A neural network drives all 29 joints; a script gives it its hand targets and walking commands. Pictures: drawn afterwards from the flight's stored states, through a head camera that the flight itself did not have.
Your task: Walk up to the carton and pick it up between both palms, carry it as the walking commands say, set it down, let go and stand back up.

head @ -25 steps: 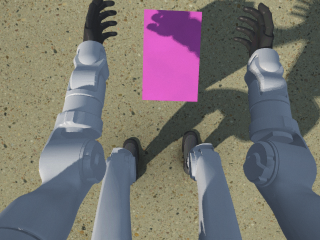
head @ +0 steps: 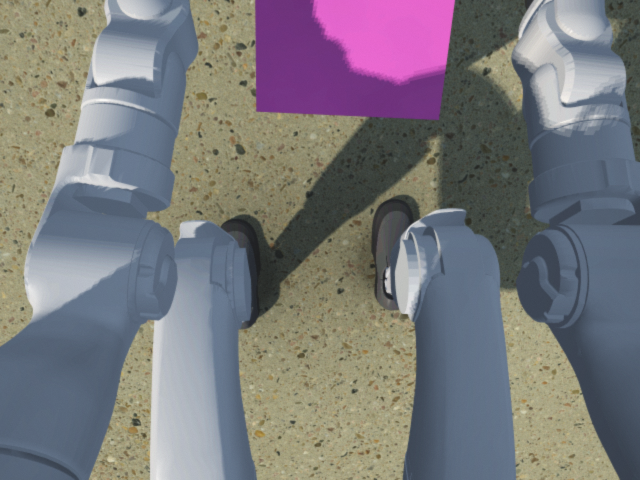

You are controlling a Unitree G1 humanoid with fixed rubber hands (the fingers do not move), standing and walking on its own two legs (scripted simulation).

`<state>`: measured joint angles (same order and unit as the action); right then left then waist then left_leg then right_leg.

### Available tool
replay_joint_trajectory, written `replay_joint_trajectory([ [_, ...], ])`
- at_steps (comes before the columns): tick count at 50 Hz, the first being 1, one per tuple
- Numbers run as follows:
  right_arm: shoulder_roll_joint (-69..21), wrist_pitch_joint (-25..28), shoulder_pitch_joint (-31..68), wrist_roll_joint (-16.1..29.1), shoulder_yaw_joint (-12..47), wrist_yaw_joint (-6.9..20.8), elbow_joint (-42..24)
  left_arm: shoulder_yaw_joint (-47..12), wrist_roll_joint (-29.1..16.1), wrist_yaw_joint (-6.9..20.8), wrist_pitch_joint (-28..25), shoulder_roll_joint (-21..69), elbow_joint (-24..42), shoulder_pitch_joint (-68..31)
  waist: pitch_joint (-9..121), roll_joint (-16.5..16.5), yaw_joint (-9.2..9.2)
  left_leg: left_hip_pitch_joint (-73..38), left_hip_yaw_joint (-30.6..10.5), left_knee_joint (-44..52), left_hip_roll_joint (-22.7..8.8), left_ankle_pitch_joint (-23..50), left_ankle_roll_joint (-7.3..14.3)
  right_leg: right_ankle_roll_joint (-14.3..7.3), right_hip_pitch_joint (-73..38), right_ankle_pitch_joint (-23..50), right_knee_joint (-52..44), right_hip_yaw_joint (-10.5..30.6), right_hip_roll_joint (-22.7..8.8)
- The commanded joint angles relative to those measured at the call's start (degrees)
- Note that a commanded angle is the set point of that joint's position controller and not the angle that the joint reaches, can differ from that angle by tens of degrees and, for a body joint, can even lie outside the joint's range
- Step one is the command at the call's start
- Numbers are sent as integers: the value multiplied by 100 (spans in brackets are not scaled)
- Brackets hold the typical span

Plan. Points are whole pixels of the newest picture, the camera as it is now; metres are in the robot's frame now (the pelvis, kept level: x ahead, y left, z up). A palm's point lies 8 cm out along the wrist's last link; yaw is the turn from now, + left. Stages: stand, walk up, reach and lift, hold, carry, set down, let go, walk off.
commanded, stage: reach and lift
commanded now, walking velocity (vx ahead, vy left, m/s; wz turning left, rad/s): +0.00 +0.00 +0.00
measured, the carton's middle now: out of the picture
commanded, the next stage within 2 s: none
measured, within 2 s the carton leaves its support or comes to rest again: leaves its support in 1.70 s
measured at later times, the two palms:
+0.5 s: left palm out of the picture +0.56 +0.13 -0.26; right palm out of the picture +0.53 -0.20 -0.26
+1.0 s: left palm out of the picture +0.55 +0.10 -0.26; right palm out of the picture +0.53 -0.18 -0.25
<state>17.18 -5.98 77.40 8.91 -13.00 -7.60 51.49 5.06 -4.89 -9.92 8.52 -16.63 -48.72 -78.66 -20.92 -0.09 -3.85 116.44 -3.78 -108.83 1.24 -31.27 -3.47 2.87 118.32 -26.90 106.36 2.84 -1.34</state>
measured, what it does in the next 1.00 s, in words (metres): lowers itself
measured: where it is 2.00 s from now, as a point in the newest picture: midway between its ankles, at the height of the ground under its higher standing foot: (318, 282)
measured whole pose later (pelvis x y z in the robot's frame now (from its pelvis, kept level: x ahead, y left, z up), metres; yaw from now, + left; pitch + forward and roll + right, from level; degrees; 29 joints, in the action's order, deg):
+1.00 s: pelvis -0.01 +0.00 -0.08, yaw +0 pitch +31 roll +0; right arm 16.8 -1.0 89.8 12.8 -6.7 -8.3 68.3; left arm 0.8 -10.4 -7.9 4.3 -16.7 -64.9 -89.2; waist -29.5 -0.9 -3.3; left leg 122.6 -4.3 -124.4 2.3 -33.1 -4.2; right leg 4.2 124.7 -28.0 121.4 4.0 -0.1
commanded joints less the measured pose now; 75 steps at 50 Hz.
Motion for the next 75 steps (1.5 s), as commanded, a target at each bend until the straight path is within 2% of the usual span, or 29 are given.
replay_joint_trajectory([
  [1,790,114,1668,66,54,-127,-342,-9,-171,4,-119,-591,83,-1932,9112,-357,-198,-3294,787,685,400,1034,64,-19,-4095,1465,-373,-684,441],
  [5,971,214,2089,163,148,-153,-25,-107,-434,40,-223,-855,-106,-2403,8877,-93,-275,-3184,710,414,350,929,74,-20,-4175,1395,-64,-682,406],
  [7,852,226,2317,327,383,-125,99,-159,-522,86,-262,-845,-322,-2509,8780,-62,-125,-3085,720,257,325,780,93,-13,-4298,1310,75,-617,377],
  [8,903,306,2450,341,452,-139,-206,-181,-617,77,-323,-890,-128,-2636,9005,127,-110,-3093,749,66,330,1216,78,36,-4549,1720,195,-640,397],
  [10,793,369,2514,386,571,-136,203,-42,-581,72,-425,-1023,-479,-2602,8487,284,18,-2482,740,-93,322,1152,93,53,-4417,1718,346,-543,388],
  [15,744,397,2692,575,783,-76,708,-44,-525,189,-467,-1153,-1255,-2655,7485,139,251,-2093,757,-213,244,665,127,120,-3667,1069,508,-525,341],
  [17,705,390,2441,560,744,-37,1263,-111,-520,259,-483,-1108,-1529,-2630,6979,-15,135,-1869,718,-249,209,459,92,96,-3306,881,585,-525,328],
  [21,818,518,2504,588,682,-72,1176,-276,-640,274,-580,-1056,-1184,-2823,7397,-157,-59,-2149,701,-365,200,819,32,81,-3454,1265,724,-607,303],
  [23,896,539,2409,568,632,-78,1322,-480,-783,289,-556,-928,-1245,-2772,7671,-248,-282,-2477,636,-439,158,910,23,72,-3373,1310,795,-669,269],
  [26,1114,619,2493,529,547,-123,836,-668,-904,224,-560,-774,-835,-2736,8291,-390,-338,-2913,603,-563,220,1546,-60,18,-3408,1780,912,-719,283],
  [27,1152,656,2477,519,458,-139,729,-709,-938,198,-561,-844,-819,-2740,8425,-340,-456,-2967,566,-561,229,1636,-50,35,-3449,1900,970,-780,281],
  [29,1058,680,2339,619,490,-129,666,-728,-947,134,-571,-780,-538,-2693,8616,-360,-373,-3236,539,-513,258,1827,-58,18,-3432,2057,985,-830,293],
  [35,674,560,2203,771,769,78,1003,-558,-721,112,-544,-685,-735,-2527,7848,-268,-33,-2871,604,-392,248,1543,-25,43,-3008,1656,893,-721,306],
  [40,757,629,2437,668,627,-14,974,-416,-551,93,-542,-636,-1068,-2514,7612,-359,-4,-2722,573,-398,284,1378,-15,67,-2943,1545,879,-750,348],
  [44,429,617,2462,439,648,-49,1033,-404,-616,163,-556,-360,-858,-2800,7393,-52,-171,-2350,626,-334,321,1070,4,72,-3239,1406,776,-735,412],
  [48,260,564,2611,359,609,-22,1238,-397,-487,231,-528,-235,-1118,-2748,7021,-210,-139,-2264,634,-261,373,712,37,58,-3012,1005,704,-730,458],
  [49,280,548,2495,226,524,-37,1333,-356,-456,234,-513,-185,-1053,-2779,6986,-224,-233,-2231,653,-292,367,698,8,38,-3036,1008,696,-701,460],
  [50,138,540,2516,217,535,-27,1325,-300,-380,235,-531,-193,-977,-2843,6911,-262,-106,-2172,672,-250,390,682,4,45,-3088,1026,692,-692,486],
  [52,129,579,2589,133,529,-43,1095,-295,-276,228,-540,-36,-982,-2735,7141,-241,-149,-2387,664,-301,416,923,-15,66,-3135,1182,724,-748,528],
  [53,-42,575,2699,203,671,-9,1041,-238,-228,217,-565,-14,-959,-2769,7140,-225,42,-2339,714,-327,440,961,-10,71,-3171,1203,706,-671,526],
  [55,-298,572,2906,235,789,21,878,-238,-176,241,-556,132,-955,-2843,7277,-156,123,-2379,735,-338,453,893,8,84,-3324,1141,711,-661,551],
  [59,-1747,466,3247,175,1054,299,1025,-561,-123,575,-503,1604,-839,-3321,7103,-226,58,-2285,754,-358,521,911,47,66,-3277,1200,738,-678,653],
  [62,-3269,366,3943,106,1342,716,657,-769,-47,1006,-392,3213,-738,-3761,6955,-106,45,-2195,776,-459,618,979,111,39,-3101,1217,800,-756,741],
  [64,-4684,190,4173,-88,1381,1115,663,-861,84,1387,-268,4623,-796,-4050,6721,-235,38,-2033,795,-454,726,972,106,-42,-2997,1170,869,-759,835],
  [66,-5231,31,4127,-234,1317,1352,540,-668,179,1597,-170,5074,-732,-4004,6495,-107,143,-1811,849,-550,799,942,138,-82,-2870,1123,957,-768,887],
  [68,-5561,-103,3900,-405,1209,1510,379,-487,257,1759,-65,5507,-751,-3725,6227,38,23,-1462,871,-618,833,926,155,-78,-2691,1092,952,-803,881],
  [71,-5895,-322,3662,-636,1022,1697,472,-338,405,1882,31,5657,-636,-3793,5925,31,101,-1154,914,-576,832,634,139,-97,-2313,906,980,-818,875],
  [74,-6092,-398,3563,-551,958,1822,314,-396,458,1939,102,5726,-483,-3822,6144,-243,162,-1231,977,-608,792,630,143,-128,-2206,947,1025,-816,880],
  [75,-6152,-423,3388,-626,893,1860,325,-433,463,1957,124,5823,-390,-3760,6136,-271,47,-1189,948,-620,791,769,144,-146,-2114,1046,1022,-850,892],
])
